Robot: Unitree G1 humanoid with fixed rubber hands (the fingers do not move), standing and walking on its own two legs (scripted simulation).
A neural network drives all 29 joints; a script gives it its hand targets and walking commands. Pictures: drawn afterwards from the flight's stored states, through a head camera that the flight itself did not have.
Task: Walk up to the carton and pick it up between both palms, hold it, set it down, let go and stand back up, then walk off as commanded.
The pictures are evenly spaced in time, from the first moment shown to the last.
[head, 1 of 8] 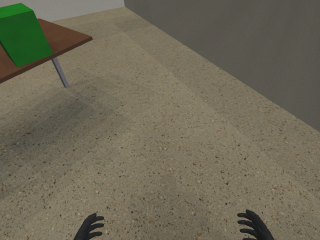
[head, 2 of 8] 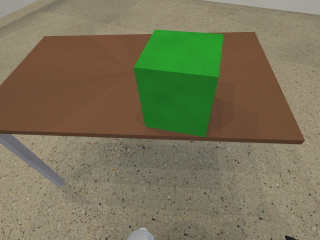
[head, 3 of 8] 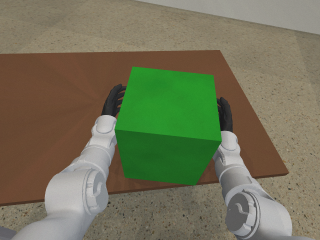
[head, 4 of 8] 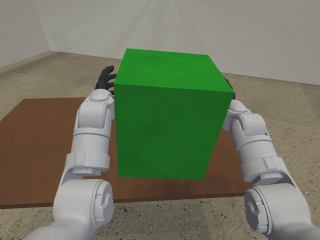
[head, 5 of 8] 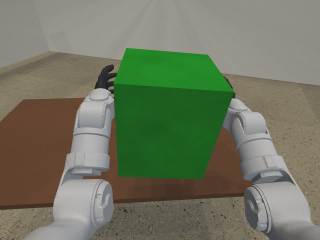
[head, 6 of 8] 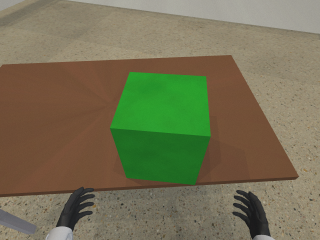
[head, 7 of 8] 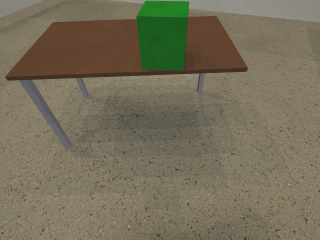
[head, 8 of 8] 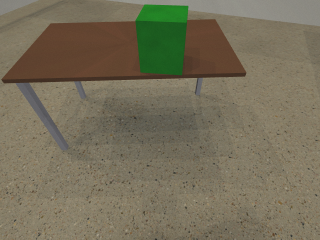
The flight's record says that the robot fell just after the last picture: no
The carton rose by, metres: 0.19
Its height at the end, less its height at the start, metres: +0.00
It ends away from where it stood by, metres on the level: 0.02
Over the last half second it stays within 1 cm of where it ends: yes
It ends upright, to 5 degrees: yes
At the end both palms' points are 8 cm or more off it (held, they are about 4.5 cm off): yes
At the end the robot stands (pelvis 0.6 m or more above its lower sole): yes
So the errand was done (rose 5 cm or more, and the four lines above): yes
